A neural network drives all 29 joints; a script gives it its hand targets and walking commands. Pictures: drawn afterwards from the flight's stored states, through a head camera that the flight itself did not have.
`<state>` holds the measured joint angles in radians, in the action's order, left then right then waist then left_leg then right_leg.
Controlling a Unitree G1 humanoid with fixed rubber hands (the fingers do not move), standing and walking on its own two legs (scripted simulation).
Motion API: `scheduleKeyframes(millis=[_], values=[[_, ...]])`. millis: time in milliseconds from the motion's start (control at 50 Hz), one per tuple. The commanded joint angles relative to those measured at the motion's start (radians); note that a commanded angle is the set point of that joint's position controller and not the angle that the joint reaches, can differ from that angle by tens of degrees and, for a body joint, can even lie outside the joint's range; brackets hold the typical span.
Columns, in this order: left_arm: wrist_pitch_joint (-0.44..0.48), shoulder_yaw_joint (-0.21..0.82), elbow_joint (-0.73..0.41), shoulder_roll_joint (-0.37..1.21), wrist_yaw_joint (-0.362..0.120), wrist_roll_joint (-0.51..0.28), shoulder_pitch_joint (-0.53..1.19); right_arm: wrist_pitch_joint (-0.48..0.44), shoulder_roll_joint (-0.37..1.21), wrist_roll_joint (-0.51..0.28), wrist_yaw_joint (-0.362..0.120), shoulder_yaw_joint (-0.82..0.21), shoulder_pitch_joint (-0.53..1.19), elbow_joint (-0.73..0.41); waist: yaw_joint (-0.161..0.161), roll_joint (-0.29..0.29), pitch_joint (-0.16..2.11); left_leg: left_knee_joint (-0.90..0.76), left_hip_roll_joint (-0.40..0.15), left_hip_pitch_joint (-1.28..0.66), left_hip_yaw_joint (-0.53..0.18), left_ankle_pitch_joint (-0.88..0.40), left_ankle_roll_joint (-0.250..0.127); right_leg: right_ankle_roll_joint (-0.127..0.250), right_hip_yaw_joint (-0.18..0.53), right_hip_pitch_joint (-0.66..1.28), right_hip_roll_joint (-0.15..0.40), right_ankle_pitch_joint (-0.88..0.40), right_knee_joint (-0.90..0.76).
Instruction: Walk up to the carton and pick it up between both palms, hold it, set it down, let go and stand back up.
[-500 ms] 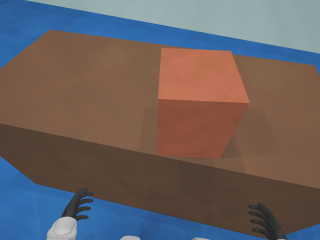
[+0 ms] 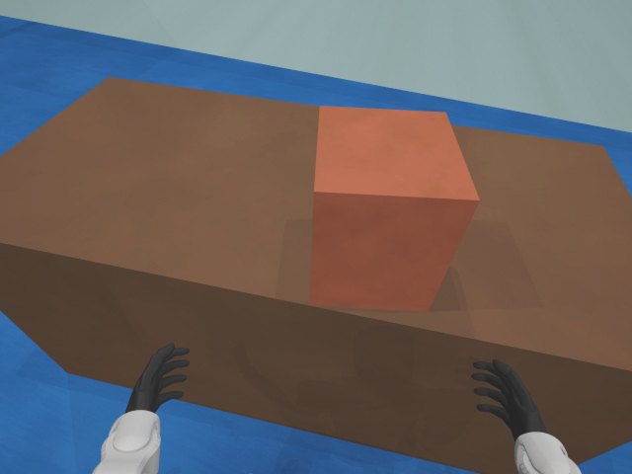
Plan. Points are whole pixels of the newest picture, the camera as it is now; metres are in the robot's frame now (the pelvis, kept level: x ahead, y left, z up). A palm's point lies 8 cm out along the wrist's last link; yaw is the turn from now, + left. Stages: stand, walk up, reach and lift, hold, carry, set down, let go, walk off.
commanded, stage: reach and lift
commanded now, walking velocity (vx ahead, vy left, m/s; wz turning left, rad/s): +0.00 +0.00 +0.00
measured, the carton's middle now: (375, 212) +0.49 -0.07 +0.05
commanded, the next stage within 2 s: none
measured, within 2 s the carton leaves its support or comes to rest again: neither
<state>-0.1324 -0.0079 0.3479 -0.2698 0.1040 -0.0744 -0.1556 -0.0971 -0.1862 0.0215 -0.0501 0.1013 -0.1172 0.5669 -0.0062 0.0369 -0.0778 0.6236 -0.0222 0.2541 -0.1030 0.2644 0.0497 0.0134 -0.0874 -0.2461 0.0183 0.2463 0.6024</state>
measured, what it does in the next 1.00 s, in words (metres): shifts its weight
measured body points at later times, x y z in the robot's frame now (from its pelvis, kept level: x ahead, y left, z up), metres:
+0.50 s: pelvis +0.04 +0.00 +0.00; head +0.06 +0.02 +0.45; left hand +0.29 +0.20 +0.01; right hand +0.28 -0.23 +0.00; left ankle +0.06 +0.15 -0.72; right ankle +0.06 -0.11 -0.72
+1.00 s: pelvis +0.05 +0.00 +0.01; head +0.07 +0.00 +0.46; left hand +0.33 +0.19 +0.06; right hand +0.31 -0.24 +0.03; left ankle +0.06 +0.15 -0.72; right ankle +0.06 -0.11 -0.72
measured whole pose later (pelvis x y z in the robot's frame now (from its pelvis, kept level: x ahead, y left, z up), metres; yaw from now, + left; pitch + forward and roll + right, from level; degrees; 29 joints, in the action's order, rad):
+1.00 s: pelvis +0.05 +0.00 +0.01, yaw +0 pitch +0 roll -1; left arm -0.30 0.09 -0.02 -0.23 0.16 -0.19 -0.04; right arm 0.05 -0.19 -0.08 0.01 0.13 -0.08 0.22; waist -0.01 -0.01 -0.03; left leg 0.54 -0.02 0.25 -0.10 0.28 0.05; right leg 0.01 -0.09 -0.24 0.02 0.27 0.52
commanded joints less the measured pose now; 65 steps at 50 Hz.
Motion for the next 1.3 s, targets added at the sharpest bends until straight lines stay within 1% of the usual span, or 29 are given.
scheduleKeyframes(millis=[0, 20, 160, 240, 320, 380, 460, 480, 500, 640, 760, 780, 800, 840, 860, 920, 940, 960, 1020, 1040, 1060, 1080, 1120, 1140, 1160, 1200, 1220, 1240, 1280], values=[[0.094, 0.073, -0.298, -0.085, 0.028, -0.166, 0.324, -0.032, -0.133, -0.088, 0.003, 0.088, 0.166, -0.358, -0.044, -0.071, 0.211, -0.311, 0.035, 0.098, 0.15, 0.267, -0.063, -0.02, 0.083, 0.198, -0.027, 0.208, -0.194], [0.1, 0.076, -0.296, -0.078, 0.03, -0.167, 0.296, -0.033, -0.118, -0.101, 0.003, 0.072, 0.152, -0.371, -0.036, -0.076, 0.196, -0.313, 0.035, 0.107, 0.151, 0.243, -0.063, -0.02, 0.092, 0.215, -0.024, 0.187, -0.196], [0.153, 0.119, -0.363, -0.062, 0.053, -0.195, 0.292, -0.049, -0.101, -0.147, 0.004, 0.056, 0.143, -0.44, -0.044, -0.077, 0.244, -0.293, 0.041, 0.041, 0.139, 0.186, -0.042, -0.02, 0.083, 0.159, -0.022, 0.151, -0.219], [0.171, 0.14, -0.407, -0.046, 0.06, -0.204, 0.249, -0.062, -0.095, -0.185, 0.01, 0.053, 0.11, -0.483, -0.04, -0.088, 0.25, -0.29, 0.036, 0.012, 0.131, 0.112, -0.031, -0.022, 0.079, 0.158, -0.023, 0.056, -0.214], [0.188, 0.137, -0.452, -0.035, 0.06, -0.204, 0.196, -0.083, -0.1, -0.217, 0.022, 0.031, 0.069, -0.523, -0.041, -0.063, 0.3, -0.263, 0.043, -0.042, 0.13, -0.032, -0.022, -0.031, 0.082, 0.182, -0.028, -0.086, -0.208], [0.186, 0.135, -0.508, -0.012, 0.052, -0.194, 0.122, -0.108, -0.122, -0.245, 0.032, 0.023, 0.029, -0.55, -0.043, -0.054, 0.348, -0.24, 0.043, -0.094, 0.124, -0.198, -0.005, -0.034, 0.083, 0.208, -0.039, -0.238, -0.198], [0.17, 0.121, -0.553, -0.011, 0.038, -0.173, 0.073, -0.127, -0.146, -0.266, 0.052, 0.018, -0.002, -0.561, -0.047, -0.07, 0.391, -0.22, 0.047, -0.146, 0.121, -0.357, 0.019, -0.03, 0.092, 0.255, -0.046, -0.415, -0.186], [0.165, 0.114, -0.57, -0.009, 0.033, -0.17, 0.087, -0.124, -0.141, -0.259, 0.058, 0.028, 0.001, -0.569, -0.058, -0.063, 0.391, -0.224, 0.047, -0.146, 0.114, -0.36, 0.018, -0.032, 0.094, 0.265, -0.046, -0.416, -0.194], [0.147, 0.106, -0.567, -0.011, 0.036, -0.167, 0.077, -0.122, -0.15, -0.264, 0.059, 0.025, 0.004, -0.577, -0.049, -0.071, 0.392, -0.229, 0.043, -0.152, 0.117, -0.371, 0.02, -0.033, 0.097, 0.27, -0.044, -0.426, -0.197], [0.038, 0.118, -0.631, -0.002, 0.04, -0.165, 0.226, -0.065, -0.199, -0.26, 0.065, 0.073, 0.161, -0.595, -0.069, -0.087, 0.389, -0.245, 0.029, -0.218, 0.11, -0.401, 0.032, -0.024, 0.081, 0.186, -0.063, -0.352, -0.233], [-0.035, 0.087, -0.648, -0.029, 0.05, -0.209, 0.409, 0.013, -0.207, -0.243, 0.073, 0.096, 0.342, -0.674, -0.065, -0.044, 0.378, -0.287, 0.028, -0.136, 0.132, -0.246, 0.009, -0.034, 0.083, 0.161, -0.057, -0.247, -0.234], [-0.039, 0.086, -0.657, -0.029, 0.051, -0.214, 0.407, 0.022, -0.197, -0.239, 0.077, 0.096, 0.32, -0.676, -0.073, -0.042, 0.374, -0.289, 0.03, -0.121, 0.136, -0.229, 0.003, -0.036, 0.084, 0.159, -0.056, -0.25, -0.229], [-0.047, 0.086, -0.66, -0.04, 0.054, -0.226, 0.481, 0.038, -0.202, -0.229, 0.078, 0.105, 0.387, -0.691, -0.073, -0.035, 0.392, -0.291, 0.028, -0.098, 0.136, -0.214, -0.001, -0.033, 0.088, 0.156, -0.054, -0.24, -0.226], [-0.055, 0.073, -0.663, -0.047, 0.06, -0.242, 0.491, 0.055, -0.198, -0.229, 0.078, 0.1, 0.402, -0.712, -0.064, -0.02, 0.4, -0.295, 0.03, -0.072, 0.143, -0.187, -0.011, -0.041, 0.088, 0.161, -0.053, -0.235, -0.218], [-0.063, 0.066, -0.658, -0.048, 0.063, -0.242, 0.498, 0.066, -0.191, -0.229, 0.077, 0.1, 0.416, -0.709, -0.059, -0.037, 0.398, -0.294, 0.025, -0.067, 0.139, -0.183, -0.011, -0.037, 0.091, 0.155, -0.049, -0.229, -0.212], [-0.095, 0.058, -0.627, -0.067, 0.067, -0.258, 0.611, 0.098, -0.197, -0.23, 0.082, 0.099, 0.524, -0.721, -0.06, -0.03, 0.424, -0.295, 0.03, -0.016, 0.146, -0.149, -0.023, -0.04, 0.096, 0.169, -0.044, -0.248, -0.197], [-0.096, 0.048, -0.633, -0.066, 0.068, -0.254, 0.585, 0.1, -0.183, -0.23, 0.082, 0.088, 0.502, -0.724, -0.051, -0.022, 0.422, -0.294, 0.028, -0.015, 0.143, -0.162, -0.026, -0.043, 0.098, 0.183, -0.042, -0.265, -0.191], [-0.115, 0.059, -0.629, -0.063, 0.068, -0.262, 0.627, 0.11, -0.205, -0.238, 0.083, 0.092, 0.541, -0.72, -0.062, -0.03, 0.437, -0.291, 0.027, -0.017, 0.143, -0.168, -0.024, -0.04, 0.093, 0.177, -0.047, -0.271, -0.189], [-0.163, 0.029, -0.596, -0.059, 0.067, -0.247, 0.655, 0.132, -0.218, -0.258, 0.089, 0.077, 0.604, -0.711, -0.037, -0.029, 0.44, -0.293, 0.027, -0.021, 0.146, -0.202, -0.023, -0.042, 0.093, 0.192, -0.049, -0.301, -0.187], [-0.175, 0.038, -0.601, -0.064, 0.064, -0.25, 0.693, 0.141, -0.237, -0.26, 0.092, 0.088, 0.619, -0.691, -0.057, -0.029, 0.451, -0.286, 0.027, -0.025, 0.14, -0.221, -0.022, -0.04, 0.091, 0.189, -0.05, -0.325, -0.184], [-0.192, 0.026, -0.584, -0.059, 0.058, -0.242, 0.67, 0.149, -0.238, -0.265, 0.098, 0.073, 0.615, -0.693, -0.053, -0.008, 0.452, -0.282, 0.031, -0.027, 0.138, -0.246, -0.025, -0.044, 0.097, 0.219, -0.049, -0.363, -0.18], [-0.213, 0.023, -0.583, -0.062, 0.052, -0.241, 0.715, 0.163, -0.237, -0.267, 0.104, 0.069, 0.642, -0.682, -0.065, -0.017, 0.456, -0.283, 0.033, -0.03, 0.141, -0.254, -0.026, -0.046, 0.098, 0.223, -0.046, -0.389, -0.182], [-0.25, -0.002, -0.559, -0.052, 0.044, -0.217, 0.688, 0.178, -0.251, -0.289, 0.109, 0.054, 0.636, -0.65, -0.051, -0.02, 0.463, -0.282, 0.033, -0.072, 0.135, -0.326, -0.019, -0.051, 0.095, 0.243, -0.049, -0.452, -0.187], [-0.269, 0.002, -0.576, -0.06, 0.039, -0.218, 0.768, 0.191, -0.276, -0.29, 0.112, 0.07, 0.714, -0.65, -0.066, -0.017, 0.494, -0.278, 0.035, -0.081, 0.134, -0.336, -0.015, -0.053, 0.095, 0.237, -0.049, -0.467, -0.183], [-0.279, -0.018, -0.569, -0.06, 0.04, -0.203, 0.741, 0.195, -0.263, -0.297, 0.111, 0.06, 0.686, -0.627, -0.057, -0.017, 0.483, -0.279, 0.034, -0.094, 0.135, -0.35, -0.015, -0.052, 0.094, 0.238, -0.053, -0.465, -0.189], [-0.303, -0.034, -0.576, -0.078, 0.036, -0.207, 0.837, 0.222, -0.276, -0.302, 0.114, 0.061, 0.771, -0.602, -0.057, -0.029, 0.502, -0.276, 0.037, -0.094, 0.138, -0.361, -0.013, -0.055, 0.097, 0.235, -0.049, -0.478, -0.186], [-0.32, -0.032, -0.567, -0.067, 0.036, -0.201, 0.842, 0.23, -0.285, -0.302, 0.113, 0.069, 0.78, -0.576, -0.072, -0.027, 0.498, -0.276, 0.034, -0.106, 0.134, -0.37, -0.01, -0.054, 0.089, 0.226, -0.054, -0.47, -0.19], [-0.328, -0.043, -0.578, -0.069, 0.037, -0.197, 0.859, 0.233, -0.297, -0.309, 0.111, 0.066, 0.8, -0.582, -0.063, -0.037, 0.516, -0.274, 0.036, -0.118, 0.136, -0.381, -0.009, -0.057, 0.092, 0.224, -0.056, -0.477, -0.187], [-0.348, -0.041, -0.598, -0.08, 0.04, -0.199, 0.926, 0.251, -0.31, -0.31, 0.111, 0.079, 0.846, -0.551, -0.082, -0.035, 0.535, -0.268, 0.034, -0.13, 0.136, -0.403, -0.004, -0.053, 0.085, 0.208, -0.06, -0.485, -0.19]])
